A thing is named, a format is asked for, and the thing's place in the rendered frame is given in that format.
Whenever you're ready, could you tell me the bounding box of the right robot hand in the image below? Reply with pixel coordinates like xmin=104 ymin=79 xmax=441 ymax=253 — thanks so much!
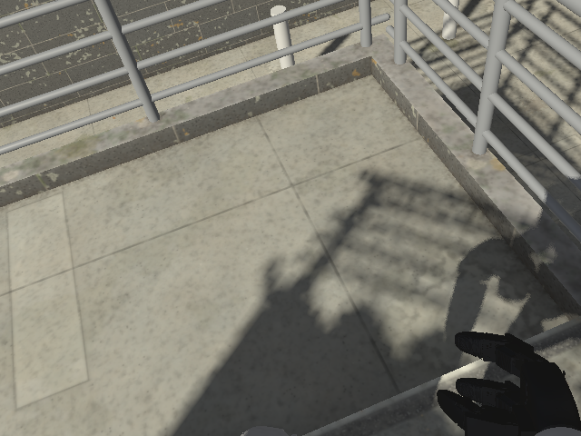
xmin=437 ymin=332 xmax=581 ymax=436

